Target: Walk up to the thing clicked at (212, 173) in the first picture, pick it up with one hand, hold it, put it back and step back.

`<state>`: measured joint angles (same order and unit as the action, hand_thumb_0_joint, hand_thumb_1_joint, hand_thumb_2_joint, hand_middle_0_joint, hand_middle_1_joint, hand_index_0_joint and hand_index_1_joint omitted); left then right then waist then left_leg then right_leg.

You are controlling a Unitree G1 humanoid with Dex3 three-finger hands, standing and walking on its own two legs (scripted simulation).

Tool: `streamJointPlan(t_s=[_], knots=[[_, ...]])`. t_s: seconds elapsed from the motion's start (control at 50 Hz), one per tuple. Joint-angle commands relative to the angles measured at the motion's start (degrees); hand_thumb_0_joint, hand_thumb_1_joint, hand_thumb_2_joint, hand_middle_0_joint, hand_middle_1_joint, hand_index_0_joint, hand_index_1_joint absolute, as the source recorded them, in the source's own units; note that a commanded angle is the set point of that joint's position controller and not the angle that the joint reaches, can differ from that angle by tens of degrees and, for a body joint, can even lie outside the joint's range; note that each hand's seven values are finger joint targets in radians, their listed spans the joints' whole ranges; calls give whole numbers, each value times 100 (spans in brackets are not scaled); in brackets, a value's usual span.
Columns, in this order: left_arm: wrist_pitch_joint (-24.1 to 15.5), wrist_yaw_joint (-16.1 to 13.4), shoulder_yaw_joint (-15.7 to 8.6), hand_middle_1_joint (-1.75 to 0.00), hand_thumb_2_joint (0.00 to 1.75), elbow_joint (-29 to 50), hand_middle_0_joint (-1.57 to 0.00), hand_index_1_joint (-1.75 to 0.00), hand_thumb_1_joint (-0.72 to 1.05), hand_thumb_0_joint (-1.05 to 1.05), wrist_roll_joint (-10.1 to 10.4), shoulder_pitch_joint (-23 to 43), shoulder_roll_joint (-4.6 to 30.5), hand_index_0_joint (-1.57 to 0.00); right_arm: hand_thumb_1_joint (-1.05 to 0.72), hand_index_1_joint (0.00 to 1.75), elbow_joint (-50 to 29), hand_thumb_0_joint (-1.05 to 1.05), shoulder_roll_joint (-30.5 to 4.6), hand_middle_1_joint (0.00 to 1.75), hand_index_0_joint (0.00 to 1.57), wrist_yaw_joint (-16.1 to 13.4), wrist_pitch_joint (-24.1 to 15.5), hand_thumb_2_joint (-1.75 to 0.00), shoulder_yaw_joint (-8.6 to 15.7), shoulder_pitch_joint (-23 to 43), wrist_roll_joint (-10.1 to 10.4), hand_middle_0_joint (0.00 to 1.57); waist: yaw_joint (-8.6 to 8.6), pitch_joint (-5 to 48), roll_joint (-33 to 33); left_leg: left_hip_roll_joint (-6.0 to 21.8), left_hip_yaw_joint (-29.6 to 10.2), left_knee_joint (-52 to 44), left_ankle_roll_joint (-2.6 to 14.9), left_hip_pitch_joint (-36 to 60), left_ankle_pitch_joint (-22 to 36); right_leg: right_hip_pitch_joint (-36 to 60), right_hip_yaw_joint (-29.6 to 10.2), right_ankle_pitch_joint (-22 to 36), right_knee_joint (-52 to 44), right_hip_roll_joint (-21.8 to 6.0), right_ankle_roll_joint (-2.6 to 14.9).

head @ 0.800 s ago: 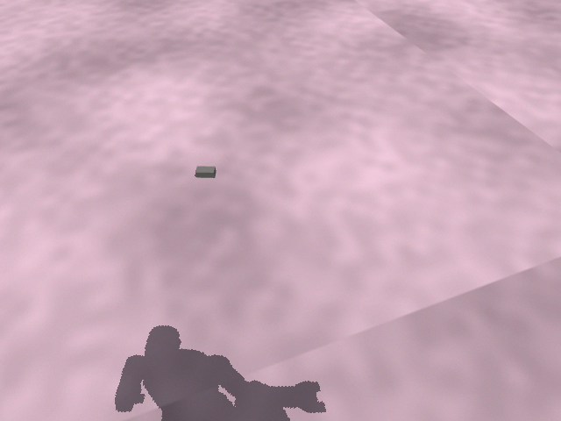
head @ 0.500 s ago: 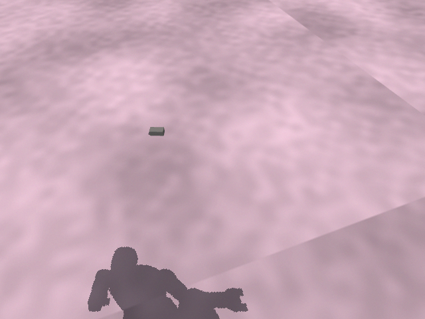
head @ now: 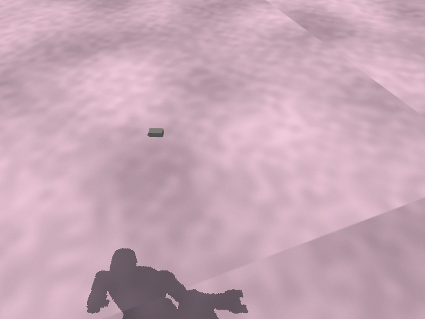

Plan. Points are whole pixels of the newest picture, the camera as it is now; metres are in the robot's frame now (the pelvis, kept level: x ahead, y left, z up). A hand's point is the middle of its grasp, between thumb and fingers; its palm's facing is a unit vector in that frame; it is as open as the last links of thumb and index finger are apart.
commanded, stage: stand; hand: left
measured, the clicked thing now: (156, 132) +1.37 +0.40 -0.76
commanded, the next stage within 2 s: walk up in 0.32 s
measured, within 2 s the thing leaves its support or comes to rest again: neither
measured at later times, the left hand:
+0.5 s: hand out of the picture +0.07 +0.29 -0.15, palm faces +0.02 -0.93 -0.37, open 7.4 cm
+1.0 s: hand (75, 252) +0.29 +0.35 -0.14, palm faces -0.09 -0.92 -0.39, open 7.4 cm
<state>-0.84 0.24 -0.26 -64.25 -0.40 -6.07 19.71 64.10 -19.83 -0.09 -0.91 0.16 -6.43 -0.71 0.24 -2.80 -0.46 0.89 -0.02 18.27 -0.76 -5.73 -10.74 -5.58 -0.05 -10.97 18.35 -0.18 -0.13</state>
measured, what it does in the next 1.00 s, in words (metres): walks ahead: left foot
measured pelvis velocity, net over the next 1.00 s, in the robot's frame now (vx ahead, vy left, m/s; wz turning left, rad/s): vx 0.20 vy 0.07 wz -0.01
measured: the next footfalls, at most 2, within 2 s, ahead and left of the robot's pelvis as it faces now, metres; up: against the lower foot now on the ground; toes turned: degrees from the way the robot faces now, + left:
left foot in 0.62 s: +0.16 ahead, +0.19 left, +0.00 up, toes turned +5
right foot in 1.04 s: +0.39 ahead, -0.05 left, +0.00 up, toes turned -4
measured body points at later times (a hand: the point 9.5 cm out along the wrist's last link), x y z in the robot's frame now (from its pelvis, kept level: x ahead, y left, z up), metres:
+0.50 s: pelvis +0.02 +0.01 -0.01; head +0.03 +0.01 +0.44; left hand +0.07 +0.33 -0.13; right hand +0.09 -0.31 -0.14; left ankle +0.00 +0.13 -0.73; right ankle -0.01 -0.12 -0.75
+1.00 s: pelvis +0.20 +0.07 -0.02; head +0.22 +0.05 +0.43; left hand +0.30 +0.39 -0.11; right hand +0.21 -0.25 -0.14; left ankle +0.12 +0.18 -0.75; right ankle +0.34 -0.06 -0.73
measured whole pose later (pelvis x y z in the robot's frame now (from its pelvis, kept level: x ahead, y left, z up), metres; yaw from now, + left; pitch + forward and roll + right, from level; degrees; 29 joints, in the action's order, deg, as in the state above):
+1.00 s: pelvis +0.20 +0.07 -0.02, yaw +0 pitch -3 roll +2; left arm -3.1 4.6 -3.1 -53.5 -0.8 -12.4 24.3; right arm 51.0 -22.9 3.8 -3.6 4.1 -21.1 -1.0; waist 2.6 -4.6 0.1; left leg -0.6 5.3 24.7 0.6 -0.9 -21.0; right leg -26.2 2.0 -10.4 35.3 -4.4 1.9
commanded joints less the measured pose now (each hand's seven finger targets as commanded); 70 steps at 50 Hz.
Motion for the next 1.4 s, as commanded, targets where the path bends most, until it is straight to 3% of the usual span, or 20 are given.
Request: streamJointPlan(t_s=[0.0,0.28,0.3,0.32,0.38,0.42,0.54,0.6,0.62,0.64,0.66,0.7,0.76,0.9,1.0,1.02,1.04,1.06,1.16,1.38], knots=[[-100,-84,-217,-30,90,327,-20,-30,90,0,-4,202,1212,-20,-90,30,-318,0,-1201,30,20,-57,-97,-90,206,196,28,20,-31,415,55,650,-458,-229,199,110,882,-40,-484,910,-247,-695,146],[-102,-82,-205,-30,90,330,-20,-30,90,0,-2,154,1228,-20,-90,30,-309,0,-1198,30,20,-51,-104,-90,201,177,29,20,-37,430,65,667,-483,-236,209,104,992,23,-479,1018,-233,-713,161],[-222,49,-536,-30,90,581,-20,-30,90,0,-48,-280,1857,-20,-90,30,-689,0,-1759,30,20,128,-168,-90,594,-146,-91,20,-35,977,-89,440,-514,315,634,146,-1891,161,-426,-1686,292,-436,399],[-240,97,-566,-30,90,545,-20,-30,90,0,-117,-354,1826,-20,-90,30,-681,0,-1739,30,20,200,-152,-90,631,-150,-150,20,-85,620,-138,512,-695,392,755,-440,-2891,-241,-714,-2656,428,-601,529],[-329,147,-640,-30,90,667,-20,-30,90,0,-131,-716,1827,-20,-90,30,-1128,0,-1385,30,20,321,-158,-90,623,526,-175,20,-412,-494,435,313,-499,1318,588,-2344,-2121,-136,-1890,-3070,-168,-1235,988],[-420,109,-774,-30,90,716,-20,-30,90,0,-174,-1170,2193,-20,-90,30,-1344,0,-1268,30,20,329,-187,-90,597,742,-206,20,-672,-472,913,269,-313,2759,303,-3600,-1695,993,-3119,-2460,-1086,-2307,1652],[-440,142,-724,-30,90,1283,-20,-30,90,0,-127,-311,2106,-20,-90,30,-1308,0,-1475,30,20,494,-272,-90,786,-113,-147,20,-46,-213,1002,498,-154,1778,170,-1664,-1108,-306,-1169,-1353,-549,-1528,1119],[-373,201,-580,-30,90,1424,-20,-30,90,0,-93,-181,1737,-20,-90,30,-883,0,-1631,30,20,419,-276,-90,1031,-1534,-184,20,761,343,-136,-48,434,1041,189,1285,-139,-2178,-35,-737,1478,-723,671],[-362,204,-482,-30,90,1426,-20,-30,90,0,-39,-511,1330,-20,-90,30,-797,0,-2021,30,20,344,-303,-90,1159,-2198,-256,20,975,629,-1517,691,-944,184,537,1906,-1633,-2966,393,-1159,3462,18,457],[-359,150,-454,-30,90,1508,-20,-30,90,0,4,-487,1254,-20,-90,30,-1019,0,-2471,30,20,329,-357,-90,1175,-2127,-256,20,898,455,-1878,1954,-3577,-921,1083,1399,-3340,-3660,-199,-2209,4554,541,368],[-368,84,-517,-30,90,1487,-20,-30,90,0,-19,-324,1790,-20,-90,30,-1228,0,-2506,30,20,331,-339,-90,1153,-1593,-69,20,669,189,-958,2268,-3844,-921,1570,651,-3610,-3464,-799,-2037,4852,64,420],[-352,137,-501,-30,90,1234,-20,-30,90,0,71,-866,1842,-20,-90,30,-1522,0,-2002,30,20,293,-356,-90,948,-805,0,20,95,-247,-410,1760,-2383,-637,1329,145,-2814,-3343,-826,-1273,4682,-312,385],[-344,252,-537,-30,90,1093,-20,-30,90,0,43,-1115,1817,-20,-90,30,-1574,0,-1852,30,20,297,-435,-90,845,-787,10,20,29,-355,-728,1412,-1302,-825,1216,-375,-1742,-2699,-399,-715,3700,-486,117],[-377,383,-539,-30,90,1592,-20,-30,90,0,-38,-226,1526,-20,-90,30,-1773,0,-1817,30,20,322,-455,-90,800,-1224,15,20,229,-437,-590,1274,-549,-511,1294,-125,-2,-2265,180,149,1836,-508,139],[-461,279,-679,-30,90,1427,-20,-30,90,0,-16,-1042,1549,-20,-90,30,-2057,0,-1649,30,20,254,-356,-90,706,-1172,62,20,-334,315,46,972,-50,1525,896,-745,1640,156,438,288,1156,-45,370],[-499,208,-790,-30,90,1306,-20,-30,90,0,-41,-1649,1806,-20,-90,30,-2112,0,-1394,30,20,258,-364,-90,601,-1280,65,20,-621,728,807,489,355,2877,703,-1309,1193,1083,74,-156,827,-298,526],[-524,142,-951,-30,90,1336,-20,-30,90,0,-26,-2136,2391,-20,-90,30,-2223,0,-1110,30,20,263,-350,-90,497,-1599,85,20,-716,1095,1895,-303,572,4566,377,-2627,-1146,1828,-2899,-1435,-22,-2091,1092],[-513,145,-919,-30,90,1456,-20,-30,90,0,60,-1959,2528,-20,-90,30,-2099,0,-1659,30,20,207,-288,-90,623,-1456,57,20,-673,949,1262,-190,-238,5084,374,-2908,-2062,1400,-4057,-2175,-436,-2584,1615],[-556,113,-713,-30,90,1768,-20,-30,90,0,69,-937,1817,-20,-90,30,-1623,0,-1544,30,20,295,-205,-90,624,-1705,25,20,-67,-150,805,378,-428,4395,249,-2484,-777,-598,-1434,-1363,-636,-1501,1184],[-628,156,-770,-30,90,1944,-20,-30,90,0,10,-1165,2069,-20,-90,30,-2001,0,-1359,30,20,564,-271,-90,719,-540,-93,20,-266,-158,628,567,151,1758,106,-1861,297,-800,-529,-1207,-396,-1424,1135]])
